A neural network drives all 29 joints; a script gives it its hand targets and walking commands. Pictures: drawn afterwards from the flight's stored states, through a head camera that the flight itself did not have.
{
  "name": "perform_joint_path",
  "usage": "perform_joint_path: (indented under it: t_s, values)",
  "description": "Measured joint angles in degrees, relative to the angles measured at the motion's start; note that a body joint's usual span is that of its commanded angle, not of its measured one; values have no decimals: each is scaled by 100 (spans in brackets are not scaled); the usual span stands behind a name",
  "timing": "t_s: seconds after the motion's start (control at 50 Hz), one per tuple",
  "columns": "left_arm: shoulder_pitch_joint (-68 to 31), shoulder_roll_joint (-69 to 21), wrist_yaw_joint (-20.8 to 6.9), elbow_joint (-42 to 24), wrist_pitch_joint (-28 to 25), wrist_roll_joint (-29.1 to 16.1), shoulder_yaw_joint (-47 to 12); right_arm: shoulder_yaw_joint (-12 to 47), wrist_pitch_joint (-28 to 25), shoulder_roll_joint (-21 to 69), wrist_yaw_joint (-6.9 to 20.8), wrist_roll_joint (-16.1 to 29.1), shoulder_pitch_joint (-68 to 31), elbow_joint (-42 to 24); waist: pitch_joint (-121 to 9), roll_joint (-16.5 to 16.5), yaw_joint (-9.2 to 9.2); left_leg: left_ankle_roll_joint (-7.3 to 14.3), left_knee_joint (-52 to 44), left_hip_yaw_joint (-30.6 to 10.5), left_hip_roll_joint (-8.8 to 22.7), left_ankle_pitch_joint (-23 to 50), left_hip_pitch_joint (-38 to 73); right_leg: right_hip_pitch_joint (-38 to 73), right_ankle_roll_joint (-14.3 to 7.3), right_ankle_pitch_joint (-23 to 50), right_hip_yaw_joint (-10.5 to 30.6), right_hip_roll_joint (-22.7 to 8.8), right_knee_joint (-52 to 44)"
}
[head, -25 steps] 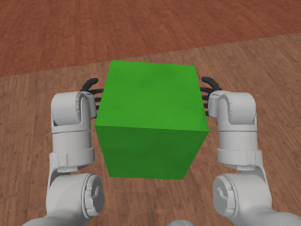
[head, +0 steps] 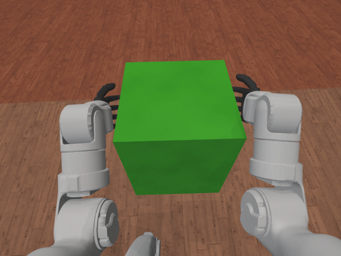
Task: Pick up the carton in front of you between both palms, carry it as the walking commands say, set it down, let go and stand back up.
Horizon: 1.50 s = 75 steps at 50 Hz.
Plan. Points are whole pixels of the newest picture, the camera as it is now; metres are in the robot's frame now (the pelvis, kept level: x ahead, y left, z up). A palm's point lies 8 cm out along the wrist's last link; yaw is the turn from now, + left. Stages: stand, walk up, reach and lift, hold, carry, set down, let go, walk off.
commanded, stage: carry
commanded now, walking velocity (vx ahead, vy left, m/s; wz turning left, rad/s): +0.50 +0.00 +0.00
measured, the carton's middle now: (176, 133) +0.38 +0.03 +0.09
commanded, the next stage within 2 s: none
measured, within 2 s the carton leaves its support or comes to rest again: neither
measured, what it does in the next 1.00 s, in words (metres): climbs: left foot 0.04 m higher, then right foot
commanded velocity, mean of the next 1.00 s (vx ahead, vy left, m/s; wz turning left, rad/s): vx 0.50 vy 0.00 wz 0.00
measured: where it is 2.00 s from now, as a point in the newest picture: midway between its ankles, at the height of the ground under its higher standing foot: (186, 99)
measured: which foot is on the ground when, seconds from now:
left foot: up 0.00-0.08, down 0.10-0.52, up 0.54-0.86, down 0.88-1.00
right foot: down 0.00-0.12, up 0.14-0.48, down 0.50-0.92, up 0.94-1.00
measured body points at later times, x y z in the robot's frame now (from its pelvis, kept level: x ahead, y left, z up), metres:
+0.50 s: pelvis +0.32 +0.01 +0.03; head +0.34 +0.01 +0.48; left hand +0.72 +0.14 +0.21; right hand +0.70 -0.17 +0.21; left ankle +0.22 +0.11 -0.70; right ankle +0.44 -0.08 -0.68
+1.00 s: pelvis +0.62 +0.03 +0.07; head +0.64 +0.03 +0.52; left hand +1.01 +0.16 +0.22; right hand +0.99 -0.14 +0.22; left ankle +0.69 +0.11 -0.64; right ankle +0.50 -0.08 -0.56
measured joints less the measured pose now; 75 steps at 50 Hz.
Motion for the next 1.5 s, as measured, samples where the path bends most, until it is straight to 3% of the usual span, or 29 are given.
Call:
perform_joint_path:
  t_s: [0.06, 0.1, 0.14, 0.2, 0.24, 0.3, 0.36, 0.42, 0.48, 0.52, 0.6, 0.64, 0.72, 0.82, 0.88, 0.92, 0.98, 1.02, 1.08, 1.14, 1.2, 1.26, 1.3, 1.34, 1.38, 1.42, 1.5]
  values:
    - [-126, 9, -5, 199, -41, 13, 34, -39, -17, 3, 14, -45, -9, 56, -148, -59, -60, 34, -1291, 222, -24, 190, 173, 436, 133, -286, 33, -95, -166]
    - [-167, 61, -20, 384, -40, 33, 37, 1, -77, 16, 3, -87, -41, 283, -240, -153, -199, 156, -2108, 486, -195, 424, 611, 622, 211, -628, 44, -256, 119]
    - [-104, 170, -83, 518, -71, 40, 95, 116, -233, 98, -3, -135, -30, 564, -232, -268, -453, 252, -2007, 625, -321, 566, 856, 308, 209, -613, 154, -462, 1445]
    - [14, 179, -144, 595, -76, 84, 148, 302, -282, 129, -59, -60, 211, 584, -107, -92, -853, 285, -2092, 531, -323, 158, 1256, -845, 97, -381, 586, -140, 4141]
    - [13, 115, -146, 502, -23, 166, 159, 383, -254, 73, -120, 123, 387, 386, 28, -40, -1035, 219, -2422, 465, -309, 163, 1586, -1557, 23, -202, 596, -52, 4892]
    - [-14, 16, -147, 196, 25, 264, 201, 388, -241, 14, -213, 342, 459, 66, 200, 4, -1205, 236, -2858, 404, -271, 101, 2049, -2358, -13, -95, 519, -78, 4737]
    - [-34, -68, -148, -173, 41, 331, 261, 306, -262, 10, -262, 440, 379, -181, 234, 31, -1251, 203, -3160, 370, -222, -47, 2458, -2823, 14, -78, 408, -149, 3863]
    - [-44, -100, -151, -379, 51, 363, 301, 243, -278, 16, -266, 452, 244, -229, 104, 68, -1201, 98, -3363, 345, -168, -287, 2864, -2831, 34, 287, 249, -184, 2548]
    - [-104, -79, -156, -223, 53, 381, 280, 233, -257, -45, -216, 401, 106, -12, -102, 182, -1039, -48, -3230, 296, -12, -738, 3250, -2291, -32, 695, -126, -40, 1251]
    - [-213, -102, -157, 121, -37, 425, 180, 220, -247, -194, -137, 376, 52, 206, -180, 283, -839, -89, -2263, 208, 185, -867, 3118, -2002, -115, 951, -293, 81, 1212]
    - [-45, -122, -168, 452, -15, 346, -71, 169, -200, -247, -13, 253, 113, 598, -194, 103, -345, -8, 856, -247, -145, -550, 1796, -1502, -111, 378, -196, 105, 1184]
    - [91, -77, -133, 366, 53, 225, -141, 146, -111, -186, -5, 164, 126, 573, -128, 64, -188, 42, 1331, -212, -174, -309, 1201, -1154, -62, 366, -146, 87, 860]
    - [94, -8, -43, 100, 98, 11, -131, 89, -4, -88, -9, 58, 92, 233, 8, 36, -28, 58, 1005, -128, -80, -109, 304, -535, -62, 229, -94, 37, 363]
    - [-107, -17, -24, 146, 36, -2, -17, -6, 9, -36, -6, -29, 36, 47, -119, 2, -54, 8, -810, 88, 63, 187, 60, 184, 90, -101, -44, -50, -82]
    - [-163, 20, -41, 389, 30, 33, 3, 8, -48, -41, 12, -49, 14, 307, -278, -128, -216, 121, -2070, 455, -117, 355, 592, 544, 235, -540, -2, -252, 77]
    - [-120, 135, -95, 497, 10, 37, 55, 122, -200, 27, 5, -81, -11, 587, -273, -266, -444, 217, -2054, 630, -264, 607, 861, 319, 248, -593, 78, -503, 1206]
    - [-2, 173, -173, 576, -16, 73, 140, 319, -279, 89, -63, -33, 188, 644, -157, -108, -841, 258, -2050, 564, -284, 170, 1227, -809, 137, -402, 548, -193, 3926]
    - [-7, 122, -183, 505, 35, 151, 163, 409, -246, 47, -130, 137, 365, 454, -33, -62, -1018, 210, -2354, 504, -279, 148, 1545, -1536, 41, -265, 571, -80, 4815]
    - [-37, 39, -188, 221, 89, 238, 202, 429, -212, -11, -231, 354, 444, 126, 138, -27, -1176, 210, -2780, 450, -251, 84, 2004, -2348, -17, -164, 497, -95, 4758]
    - [-66, -34, -191, -136, 108, 294, 262, 347, -215, -15, -288, 449, 354, -126, 180, 6, -1221, 173, -3081, 419, -204, -63, 2411, -2808, -1, -115, 386, -170, 3874]
    - [-77, -71, -197, -303, 110, 342, 302, 287, -224, -2, -293, 437, 217, -141, 47, 59, -1171, 60, -3284, 397, -142, -303, 2814, -2785, 21, 243, 231, -204, 2496]
    - [-142, -67, -206, -88, 93, 381, 283, 271, -205, -68, -232, 375, 97, 106, -156, 184, -1012, -90, -3091, 340, 34, -777, 3184, -2183, -48, 673, -166, -52, 1177]
    - [-224, -115, -208, 264, -25, 446, 173, 252, -219, -217, -139, 348, 73, 330, -225, 288, -794, -113, -2025, 196, 219, -894, 3008, -1948, -102, 851, -321, 67, 1281]
    - [-152, -147, -206, 505, -68, 491, 38, 207, -240, -267, -47, 304, 130, 567, -263, 171, -536, -86, -314, -145, 33, -761, 2396, -1738, -116, 476, -283, 80, 1391]
    - [19, -121, -164, 554, -30, 399, -81, 196, -181, -234, -16, 223, 162, 694, -240, 79, -333, -20, 943, -228, -122, -530, 1721, -1415, -83, 337, -205, 71, 1147]
    - [157, -68, -124, 475, 10, 249, -151, 182, -109, -174, -9, 140, 180, 664, -165, 44, -184, 25, 1340, -192, -150, -294, 1149, -1069, -57, 324, -154, 53, 823]
    - [162, 5, -32, 216, 21, 28, -150, 131, -33, -77, -13, 41, 167, 312, -19, 27, -26, 40, 1007, -110, -65, -100, 263, -449, -45, 178, -101, 6, 329]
